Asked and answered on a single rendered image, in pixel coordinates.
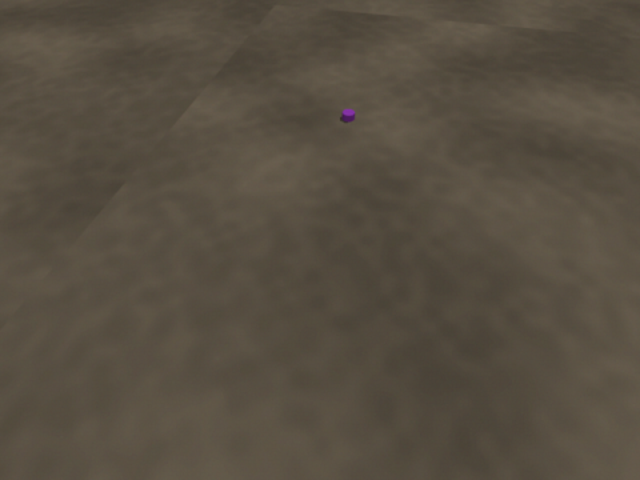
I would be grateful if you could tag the tin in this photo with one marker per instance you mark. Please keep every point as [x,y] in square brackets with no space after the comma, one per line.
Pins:
[348,115]

